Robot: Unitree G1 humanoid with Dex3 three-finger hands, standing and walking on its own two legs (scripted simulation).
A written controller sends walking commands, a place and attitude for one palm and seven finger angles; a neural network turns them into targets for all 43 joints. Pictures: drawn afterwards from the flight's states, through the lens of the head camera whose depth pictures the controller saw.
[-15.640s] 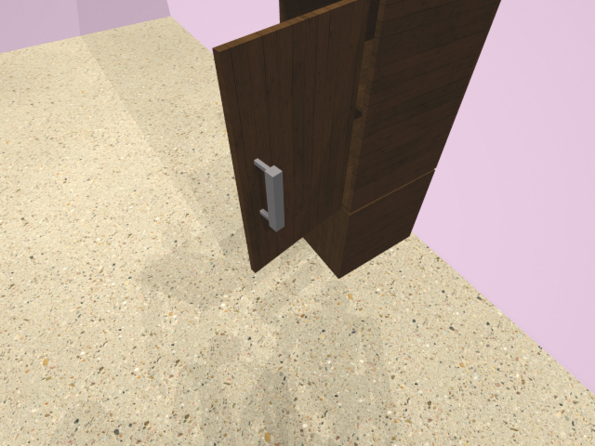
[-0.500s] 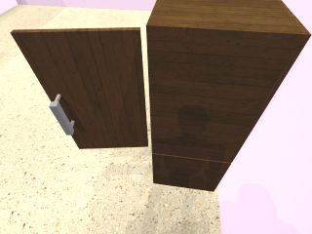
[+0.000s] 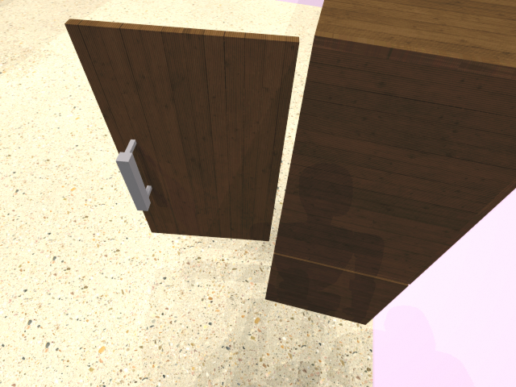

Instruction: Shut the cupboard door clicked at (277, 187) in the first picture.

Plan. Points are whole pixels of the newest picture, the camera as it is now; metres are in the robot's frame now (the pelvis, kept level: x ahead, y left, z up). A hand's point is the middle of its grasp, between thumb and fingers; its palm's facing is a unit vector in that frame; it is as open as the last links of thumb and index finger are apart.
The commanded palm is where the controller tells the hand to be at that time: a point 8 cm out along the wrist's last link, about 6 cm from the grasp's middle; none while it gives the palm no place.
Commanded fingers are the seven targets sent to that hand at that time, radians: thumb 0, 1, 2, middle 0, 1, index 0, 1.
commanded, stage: shuffle to correct the standing spot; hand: left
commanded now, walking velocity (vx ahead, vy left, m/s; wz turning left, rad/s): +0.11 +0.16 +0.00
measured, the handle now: (138, 176) +0.51 +0.30 -0.05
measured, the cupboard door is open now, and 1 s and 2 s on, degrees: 100 100 100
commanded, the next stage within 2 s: come to a stop and stand still in 0.58 s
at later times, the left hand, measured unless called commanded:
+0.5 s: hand out of the picture +0.10 +0.21 -0.15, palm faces +0.07 -0.96 -0.26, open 7.3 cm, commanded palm none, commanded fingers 0.00 0.90 0.90 -0.20 -0.30 -0.20 -0.30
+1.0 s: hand out of the picture +0.13 +0.28 -0.17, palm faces +0.03 -0.98 -0.22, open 7.3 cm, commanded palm none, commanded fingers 0.00 0.90 0.90 -0.20 -0.30 -0.20 -0.30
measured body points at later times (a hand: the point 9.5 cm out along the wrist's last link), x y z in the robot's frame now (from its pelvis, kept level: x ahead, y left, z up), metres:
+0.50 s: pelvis +0.06 +0.02 +0.01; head +0.10 +0.00 +0.46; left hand +0.09 +0.26 -0.13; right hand +0.11 -0.21 -0.15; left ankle +0.07 +0.18 -0.66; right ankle +0.07 -0.08 -0.73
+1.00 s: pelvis +0.09 +0.10 +0.00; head +0.12 +0.09 +0.45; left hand +0.13 +0.33 -0.15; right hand +0.16 -0.12 -0.15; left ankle +0.13 +0.21 -0.73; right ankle +0.05 +0.01 -0.72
